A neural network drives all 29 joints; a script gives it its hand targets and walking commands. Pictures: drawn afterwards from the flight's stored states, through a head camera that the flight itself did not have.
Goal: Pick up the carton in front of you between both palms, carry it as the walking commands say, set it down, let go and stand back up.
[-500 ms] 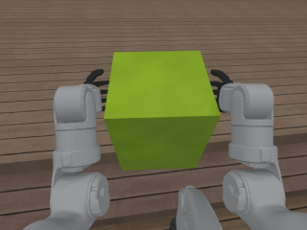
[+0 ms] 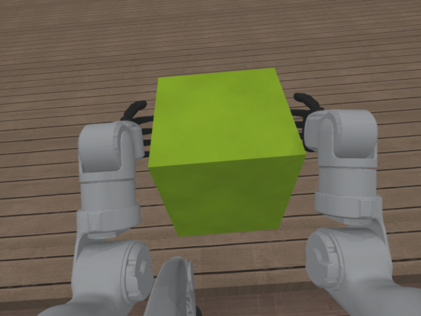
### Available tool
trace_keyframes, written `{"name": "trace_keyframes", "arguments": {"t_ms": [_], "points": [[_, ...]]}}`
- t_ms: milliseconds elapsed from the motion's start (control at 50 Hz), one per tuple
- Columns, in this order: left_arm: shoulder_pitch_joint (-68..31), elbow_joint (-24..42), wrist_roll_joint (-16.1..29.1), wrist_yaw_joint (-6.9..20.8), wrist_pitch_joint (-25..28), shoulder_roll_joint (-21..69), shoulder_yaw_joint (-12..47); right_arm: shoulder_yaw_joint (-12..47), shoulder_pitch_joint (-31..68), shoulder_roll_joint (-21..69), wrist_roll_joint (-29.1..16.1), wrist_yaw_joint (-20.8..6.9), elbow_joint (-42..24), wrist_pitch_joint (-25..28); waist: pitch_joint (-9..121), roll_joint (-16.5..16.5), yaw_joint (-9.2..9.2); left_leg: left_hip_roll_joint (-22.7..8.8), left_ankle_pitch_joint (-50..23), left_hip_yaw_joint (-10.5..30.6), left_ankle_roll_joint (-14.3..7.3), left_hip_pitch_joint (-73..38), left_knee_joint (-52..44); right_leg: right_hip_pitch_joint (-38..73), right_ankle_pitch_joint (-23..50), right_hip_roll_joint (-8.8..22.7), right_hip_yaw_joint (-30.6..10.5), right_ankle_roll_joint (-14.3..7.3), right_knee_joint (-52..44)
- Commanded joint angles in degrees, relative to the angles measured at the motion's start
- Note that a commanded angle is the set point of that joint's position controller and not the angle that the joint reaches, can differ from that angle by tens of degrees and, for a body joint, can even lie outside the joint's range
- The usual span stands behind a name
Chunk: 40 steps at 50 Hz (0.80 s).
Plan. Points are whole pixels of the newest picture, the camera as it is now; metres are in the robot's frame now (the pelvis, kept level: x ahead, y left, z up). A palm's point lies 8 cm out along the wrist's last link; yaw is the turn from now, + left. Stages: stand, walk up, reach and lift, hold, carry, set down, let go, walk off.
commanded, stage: carry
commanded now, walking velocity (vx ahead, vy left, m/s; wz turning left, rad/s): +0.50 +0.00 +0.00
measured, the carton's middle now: (222, 158) +0.40 +0.01 +0.11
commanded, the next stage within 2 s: none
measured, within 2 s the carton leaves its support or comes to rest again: neither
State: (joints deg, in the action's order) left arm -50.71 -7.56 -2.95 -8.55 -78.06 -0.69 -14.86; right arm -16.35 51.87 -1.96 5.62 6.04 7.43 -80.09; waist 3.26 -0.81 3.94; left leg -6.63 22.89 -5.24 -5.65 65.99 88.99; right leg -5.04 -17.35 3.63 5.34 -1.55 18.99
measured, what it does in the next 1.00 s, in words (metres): climbs: left foot 0.12 m higher, then right foot 0.12 m higher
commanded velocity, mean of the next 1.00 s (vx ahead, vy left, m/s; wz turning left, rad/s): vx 0.50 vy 0.00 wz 0.00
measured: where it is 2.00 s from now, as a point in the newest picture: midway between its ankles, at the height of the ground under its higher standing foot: (235, 142)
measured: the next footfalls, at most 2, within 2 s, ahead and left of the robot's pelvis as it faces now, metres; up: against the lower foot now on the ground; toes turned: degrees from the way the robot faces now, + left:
left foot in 0.04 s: +0.23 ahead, +0.13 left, +0.12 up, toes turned +6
right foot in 0.58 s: +0.61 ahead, -0.12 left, +0.24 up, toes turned -5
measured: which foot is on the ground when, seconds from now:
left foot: up 0.00-0.02, down 0.04-0.58, up 0.60-1.00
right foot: down 0.00-0.10, up 0.12-0.56, down 0.58-1.00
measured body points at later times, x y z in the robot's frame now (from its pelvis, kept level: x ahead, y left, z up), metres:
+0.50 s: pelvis +0.30 +0.01 +0.12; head +0.31 +0.03 +0.56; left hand +0.70 +0.15 +0.30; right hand +0.68 -0.15 +0.31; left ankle +0.19 +0.13 -0.63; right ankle +0.48 -0.12 -0.43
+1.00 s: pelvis +0.57 -0.03 +0.22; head +0.60 -0.04 +0.67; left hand +0.95 +0.14 +0.40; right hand +0.98 -0.16 +0.39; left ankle +0.67 +0.09 -0.47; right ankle +0.57 -0.11 -0.51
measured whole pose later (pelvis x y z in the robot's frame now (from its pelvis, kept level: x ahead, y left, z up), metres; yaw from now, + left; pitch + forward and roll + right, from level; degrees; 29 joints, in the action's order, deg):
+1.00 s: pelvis +0.57 -0.03 +0.22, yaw +2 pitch +5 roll +0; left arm -49.6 -4.6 -4.2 -8.9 -76.7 0.6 -14.6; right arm -16.5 49.0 -1.1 5.3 6.7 3.2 -77.8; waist 2.9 -0.6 2.9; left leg -2.3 15.7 -3.0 -2.5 38.3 47.4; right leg -20.5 -16.5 0.3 8.0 -3.9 31.5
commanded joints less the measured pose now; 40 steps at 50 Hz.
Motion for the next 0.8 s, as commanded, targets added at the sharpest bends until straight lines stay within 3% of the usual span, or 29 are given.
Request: {"name": "trace_keyframes", "arguments": {"t_ms": [0, 20, 40, 60, 80, 100, 120, 140, 160, 180, 220, 280, 340, 380, 420, 460, 480, 500, 520, 540, 560, 580, 600, 620, 640, 660, 700, 740, 780], "points": [[-42.68, -0.43, 25.58, 16.13, -0.59, 59.71, 28.62, 31.68, 40.21, 59.89, -23.65, -9.21, 2.63, 1.55, 18.81, 15.10, -4.06, 4.32, -9.21, -8.57, -1.89, -27.83, -20.91, -3.19, 50.33, 5.67, 2.84, -9.52, -7.49], [-40.90, -2.61, 24.73, 16.20, -0.57, 59.91, 27.56, 31.29, 39.09, 61.10, -24.01, -9.32, 4.23, 1.69, 21.63, 16.20, -6.02, 7.52, -10.64, -11.00, -2.35, -31.37, -25.48, 1.98, 72.52, 6.77, 4.02, -8.49, -0.60], [-40.62, -3.84, 23.80, 16.17, -0.45, 60.65, 26.93, 31.41, 38.63, 62.61, -24.41, -9.56, 5.09, 2.16, 26.36, 14.67, -9.45, 11.12, -11.91, -12.62, -2.28, -37.80, -32.71, 7.26, 84.94, 5.58, 4.61, -6.32, 12.74], [-41.14, -3.77, 22.89, 16.02, -0.02, 61.15, 26.19, 31.94, 39.65, 64.74, -25.49, -9.90, 4.31, 2.82, 33.88, 10.21, -13.39, 11.21, -20.17, -9.69, -2.49, -53.60, -45.94, 4.73, 83.26, 3.07, 5.57, -2.60, 29.94], [-40.25, -3.11, 21.53, 15.83, 0.52, 59.87, 25.18, 31.20, 39.50, 65.92, -27.30, -10.56, 4.02, 3.34, 32.53, 10.22, -15.72, 8.61, -20.22, 1.02, -2.11, -63.91, -56.68, -7.44, 59.11, 2.72, 0.84, -2.16, 42.31], [-38.32, -4.73, 21.13, 15.77, 1.05, 62.47, 24.51, 31.69, 40.23, 66.16, -28.23, -10.99, 3.47, 4.53, 39.04, -16.67, -10.60, -14.10, -59.90, 39.37, -14.87, -83.74, -59.69, -32.18, 0.44, -9.33, -3.45, 4.15, 72.11], [-38.23, -3.80, 18.91, 15.31, 1.85, 59.79, 23.43, 32.41, 41.67, 68.57, -30.42, -11.66, 0.18, 5.42, 43.51, -10.41, -12.26, -12.99, -59.65, 42.71, -17.67, -82.08, -58.81, -35.26, 0.88, -9.17, -15.14, 0.61, 86.04], [-40.48, -2.19, 18.79, 15.00, 1.96, 62.01, 23.91, 33.41, 46.60, 69.45, -31.76, -12.10, -4.81, 6.09, 39.42, -6.49, -10.63, -11.45, -44.41, 39.16, -16.37, -78.95, -56.93, -40.40, 1.25, -7.68, -15.60, -0.79, 89.57], [-42.57, 0.65, 18.87, 14.52, 2.15, 61.98, 24.32, 34.48, 51.04, 70.92, -33.28, -12.48, -8.65, 6.44, 33.67, -2.24, -8.90, -10.43, -28.13, 34.96, -11.59, -73.88, -57.77, -44.68, 0.86, -5.17, -13.24, -1.90, 87.62], [-43.96, 3.30, 18.81, 13.92, 2.36, 60.89, 24.96, 35.95, 53.86, 72.06, -34.75, -12.77, -12.26, 6.63, 30.31, -4.35, -7.29, -9.77, -21.73, 32.14, -9.71, -71.96, -59.64, -47.34, 0.66, -3.06, -12.96, -3.16, 85.13], [-44.02, 6.51, 19.09, 12.45, 2.57, 59.67, 26.58, 36.86, 53.48, 72.11, -35.60, -13.08, -14.10, 6.43, 26.39, -2.81, -6.89, -9.07, -7.16, 26.98, -6.96, -68.38, -63.11, -48.40, 1.46, -1.51, -10.37, -4.61, 81.35], [-40.06, 7.68, 18.52, 11.06, 2.63, 58.27, 29.35, 36.75, 48.83, 68.75, -34.38, -13.00, -13.42, 5.39, 24.99, -1.74, -7.88, -9.55, -17.70, 22.24, -8.16, -73.18, -64.75, -53.46, -1.50, -1.16, -4.46, -4.17, 75.18], [-37.89, 6.41, 18.46, 10.88, 1.27, 57.05, 31.12, 35.39, 43.36, 63.50, -31.92, -12.75, -10.09, 4.00, 23.79, -5.64, -11.24, -14.17, -20.76, 25.12, -11.67, -86.19, -67.09, -75.34, -12.06, 0.19, -5.40, -4.85, 94.24], [-38.02, 4.08, 18.75, 11.08, 0.44, 56.09, 31.71, 34.40, 42.06, 61.31, -30.50, -12.89, -7.59, 3.23, 18.63, -2.49, -10.18, -11.68, -14.27, 21.54, -8.50, -84.41, -70.32, -80.31, -14.29, 2.08, -5.14, -4.93, 89.34], [-39.66, 1.91, 19.44, 11.22, -0.14, 55.45, 31.58, 33.31, 42.99, 59.78, -30.06, -13.26, -5.46, 2.44, 13.45, -2.12, -8.69, -7.82, -11.92, 13.55, -6.24, -74.34, -76.24, -72.97, -10.43, 2.32, 0.69, -3.40, 76.45], [-40.62, -0.39, 20.47, 11.39, -0.48, 56.26, 31.36, 31.44, 42.90, 59.18, -29.28, -13.48, -3.01, 1.75, 13.43, -7.49, -6.89, -4.36, -23.22, 3.79, -5.18, -62.14, -82.97, -51.21, -4.99, 2.72, 4.82, -4.05, 57.69], [-40.92, -1.31, 21.45, 11.43, -0.69, 57.44, 31.10, 30.39, 43.18, 59.12, -28.99, -13.56, -1.87, 1.44, 14.43, -10.45, -5.90, -3.28, -36.95, -0.57, -4.34, -58.30, -83.12, -40.45, 0.12, 0.82, 7.68, -5.05, 51.05], [-41.50, -2.22, 22.14, 11.44, -0.72, 58.53, 30.65, 29.25, 42.15, 59.04, -28.12, -13.59, -0.45, 1.14, 16.48, -12.27, -4.47, -3.08, -58.65, -3.04, -3.50, -59.77, -78.44, -32.98, 3.80, -2.54, 10.13, -5.74, 45.98], [-41.51, -3.22, 22.77, 11.57, -0.70, 59.55, 29.95, 28.09, 41.25, 58.78, -27.14, -13.58, 0.89, 1.03, 19.87, -14.97, -2.39, -4.16, -76.69, -3.78, -2.22, -63.92, -71.59, -28.29, 4.66, -5.46, 11.83, -6.23, 41.91], [-41.37, -4.05, 23.42, 11.77, -0.57, 60.38, 29.44, 27.12, 41.03, 58.88, -26.07, -13.56, 1.83, 1.09, 24.25, -16.59, 1.41, -4.82, -86.49, -4.20, -0.40, -67.39, -61.50, -21.57, 4.63, -7.92, 13.00, -6.12, 37.00], [-41.58, -4.16, 24.27, 12.29, -0.10, 61.83, 29.62, 26.27, 40.95, 58.54, -25.32, -13.53, 2.52, 1.34, 28.50, -14.59, 5.77, -3.10, -82.95, -5.23, 2.44, -67.54, -44.97, -10.32, 8.31, -9.35, 10.67, -4.54, 22.79], [-42.17, -4.13, 25.62, 13.00, 0.52, 63.40, 29.45, 25.35, 39.18, 59.05, -23.47, -13.43, 4.26, 1.78, 31.56, -9.28, 5.40, 0.72, -59.56, -1.20, 3.20, -53.48, -30.50, 3.22, 2.47, -5.58, -3.59, -5.11, 16.35], [-44.89, -3.03, 26.52, 13.73, 1.68, 63.82, 29.56, 24.41, 38.02, 60.64, -21.82, -13.21, 4.58, 2.44, 38.24, 17.55, 0.67, 12.30, -7.08, 3.06, 6.97, -34.62, -4.93, 14.82, 15.81, 15.93, -43.81, -14.81, 6.30], [-43.64, -4.02, 28.09, 14.33, 1.79, 67.79, 29.16, 23.86, 38.37, 57.69, -20.75, -12.62, 5.21, 2.59, 39.54, 14.33, -0.12, 9.87, -4.88, 16.04, 4.06, -36.24, 6.29, 12.68, 37.75, 12.49, -41.67, -15.51, 11.72], [-46.68, 0.47, 28.50, 14.94, 2.63, 66.89, 30.31, 23.98, 37.83, 61.05, -20.94, -12.35, 4.61, 3.27, 41.66, 10.59, -0.34, 9.90, -6.74, 14.75, 3.43, -29.67, 11.65, 11.75, 18.64, 12.72, -40.05, -17.28, 12.26], [-50.91, 4.08, 30.13, 15.49, 3.19, 69.78, 31.06, 24.35, 41.48, 61.22, -20.81, -11.85, 0.22, 3.78, 35.79, 4.86, -1.13, 7.35, -6.34, 12.70, 2.31, -25.07, 11.35, 6.50, 5.44, 11.85, -37.35, -14.70, 11.01], [-54.56, 9.44, 32.18, 15.72, 3.73, 71.37, 33.03, 26.46, 45.44, 62.36, -21.92, -10.72, -4.86, 3.86, 30.76, 8.17, -2.52, 5.25, -7.41, 11.64, 1.49, -21.62, 10.97, 2.67, 3.07, 11.25, -32.25, -13.24, 8.77], [-52.91, 11.24, 32.22, 15.35, 3.56, 70.61, 33.55, 29.08, 45.29, 62.18, -22.72, -9.83, -7.88, 4.11, 29.81, 4.26, -0.11, 5.47, -3.90, 10.34, 0.43, -18.13, 5.44, 6.77, 5.79, 10.23, -28.57, -12.66, 10.21], [-48.49, 11.67, 30.40, 14.64, 3.21, 68.96, 33.74, 30.85, 41.53, 62.25, -23.12, -9.50, -8.35, 4.21, 30.66, 2.76, 0.74, 5.27, 6.63, 9.03, 0.89, -16.77, -6.83, 10.97, 10.67, 11.55, -26.25, -13.54, 8.52]]}}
